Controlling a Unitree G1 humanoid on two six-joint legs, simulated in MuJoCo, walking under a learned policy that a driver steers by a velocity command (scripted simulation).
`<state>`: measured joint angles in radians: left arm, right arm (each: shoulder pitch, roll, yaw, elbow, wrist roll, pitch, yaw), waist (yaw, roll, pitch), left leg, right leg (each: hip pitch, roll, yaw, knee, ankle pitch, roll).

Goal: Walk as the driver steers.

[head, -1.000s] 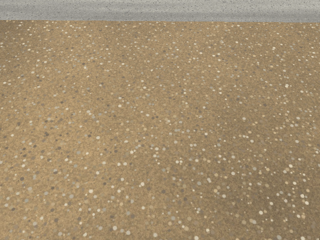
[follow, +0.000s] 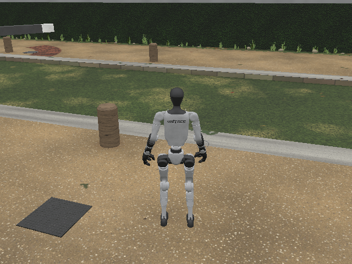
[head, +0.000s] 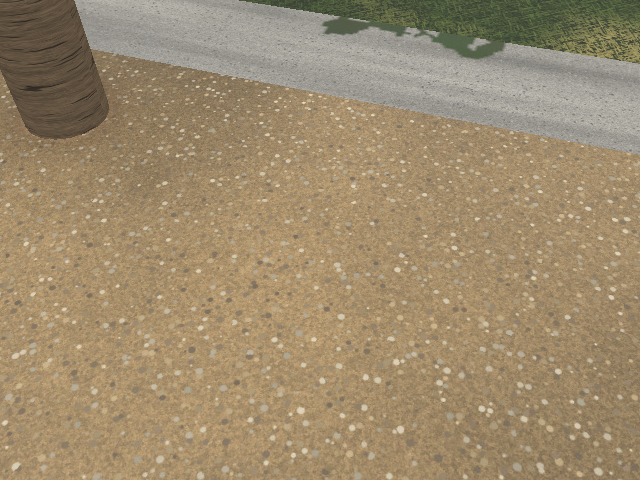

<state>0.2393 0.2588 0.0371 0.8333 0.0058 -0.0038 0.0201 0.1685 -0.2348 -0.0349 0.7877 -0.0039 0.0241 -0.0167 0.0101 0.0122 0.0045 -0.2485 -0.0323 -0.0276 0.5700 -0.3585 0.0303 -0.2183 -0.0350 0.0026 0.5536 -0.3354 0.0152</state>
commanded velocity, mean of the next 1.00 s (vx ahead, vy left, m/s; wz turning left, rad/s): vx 0.34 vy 0.00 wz -0.38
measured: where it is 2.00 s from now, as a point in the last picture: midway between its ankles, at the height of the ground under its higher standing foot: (426, 460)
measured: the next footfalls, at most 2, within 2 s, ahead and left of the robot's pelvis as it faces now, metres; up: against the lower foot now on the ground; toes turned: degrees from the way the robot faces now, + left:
right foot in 0.58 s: +0.37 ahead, -0.17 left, +0.00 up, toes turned -15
left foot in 1.06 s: +0.62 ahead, -0.08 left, +0.00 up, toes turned -34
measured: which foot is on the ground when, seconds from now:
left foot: down 0.00-0.60, up 0.62-1.00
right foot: down 0.00-0.14, up 0.16-0.56, down 0.58-1.00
